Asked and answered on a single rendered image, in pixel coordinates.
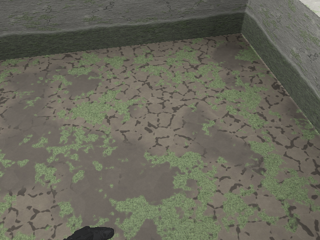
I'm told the left robot hand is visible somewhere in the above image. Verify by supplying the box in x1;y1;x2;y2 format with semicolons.
63;226;114;240

